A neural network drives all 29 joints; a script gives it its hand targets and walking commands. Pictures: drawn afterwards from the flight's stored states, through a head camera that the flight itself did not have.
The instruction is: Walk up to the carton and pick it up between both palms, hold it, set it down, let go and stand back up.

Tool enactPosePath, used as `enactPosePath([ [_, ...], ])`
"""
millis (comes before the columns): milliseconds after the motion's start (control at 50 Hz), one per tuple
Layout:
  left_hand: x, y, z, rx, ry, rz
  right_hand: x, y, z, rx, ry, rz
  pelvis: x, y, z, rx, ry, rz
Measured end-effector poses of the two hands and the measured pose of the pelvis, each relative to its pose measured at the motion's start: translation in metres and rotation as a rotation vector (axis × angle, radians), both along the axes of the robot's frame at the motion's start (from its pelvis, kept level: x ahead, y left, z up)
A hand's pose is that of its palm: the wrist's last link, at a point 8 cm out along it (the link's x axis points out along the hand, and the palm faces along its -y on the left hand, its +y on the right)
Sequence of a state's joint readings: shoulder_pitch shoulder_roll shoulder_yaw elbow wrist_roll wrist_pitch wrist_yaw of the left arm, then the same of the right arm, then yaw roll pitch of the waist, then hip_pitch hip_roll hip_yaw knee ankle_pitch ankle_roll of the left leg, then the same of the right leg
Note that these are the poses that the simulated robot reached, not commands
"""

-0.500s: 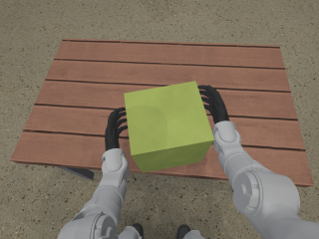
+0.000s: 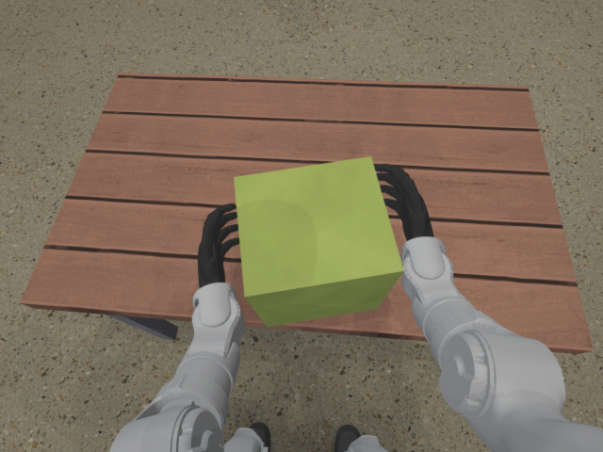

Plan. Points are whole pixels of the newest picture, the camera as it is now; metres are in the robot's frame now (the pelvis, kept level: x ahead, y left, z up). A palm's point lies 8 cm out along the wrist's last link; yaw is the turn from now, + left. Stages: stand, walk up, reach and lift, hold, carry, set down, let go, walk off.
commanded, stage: reach and lift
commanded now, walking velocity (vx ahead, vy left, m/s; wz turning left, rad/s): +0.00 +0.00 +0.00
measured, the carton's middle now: (313, 250) +0.41 +0.02 -0.07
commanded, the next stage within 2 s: none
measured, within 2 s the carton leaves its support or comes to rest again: leaves its support in 0.68 s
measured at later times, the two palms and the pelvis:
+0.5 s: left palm (211, 283) +0.34 +0.16 -0.04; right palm (407, 228) +0.43 -0.10 -0.02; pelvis -0.01 +0.00 +0.00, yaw +0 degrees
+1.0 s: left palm (190, 272) +0.33 +0.17 +0.01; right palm (410, 208) +0.42 -0.09 +0.05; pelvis -0.01 +0.00 +0.01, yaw +0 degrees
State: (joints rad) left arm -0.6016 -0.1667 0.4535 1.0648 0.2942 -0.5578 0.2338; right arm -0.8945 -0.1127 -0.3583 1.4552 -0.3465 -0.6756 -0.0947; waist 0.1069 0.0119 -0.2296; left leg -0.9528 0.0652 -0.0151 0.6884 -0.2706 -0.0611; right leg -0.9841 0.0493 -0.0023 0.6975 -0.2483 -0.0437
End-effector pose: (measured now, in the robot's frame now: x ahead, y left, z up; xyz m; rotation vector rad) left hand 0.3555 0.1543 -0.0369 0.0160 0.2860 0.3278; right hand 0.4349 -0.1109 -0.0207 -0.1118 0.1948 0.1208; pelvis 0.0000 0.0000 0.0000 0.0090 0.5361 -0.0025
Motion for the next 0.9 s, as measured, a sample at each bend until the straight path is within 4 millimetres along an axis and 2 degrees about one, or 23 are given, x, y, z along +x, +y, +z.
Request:
enactPosePath([
  [640,-0.024,0.002,-0.003,-0.123,-0.011,0.099,-0.012,0.008,0.005,-0.051,0.003,0.042,-0.010,0.000,0.000,0.001,-0.018,0.000],
  [740,-0.025,0.002,0.004,-0.132,-0.025,0.100,-0.013,0.008,0.014,-0.066,-0.013,0.044,-0.011,0.000,0.001,0.001,-0.032,0.000],
  [900,-0.023,0.006,0.028,-0.134,-0.049,0.087,-0.014,0.011,0.042,-0.089,-0.041,0.037,-0.013,0.001,0.004,0.000,-0.090,0.002],
])
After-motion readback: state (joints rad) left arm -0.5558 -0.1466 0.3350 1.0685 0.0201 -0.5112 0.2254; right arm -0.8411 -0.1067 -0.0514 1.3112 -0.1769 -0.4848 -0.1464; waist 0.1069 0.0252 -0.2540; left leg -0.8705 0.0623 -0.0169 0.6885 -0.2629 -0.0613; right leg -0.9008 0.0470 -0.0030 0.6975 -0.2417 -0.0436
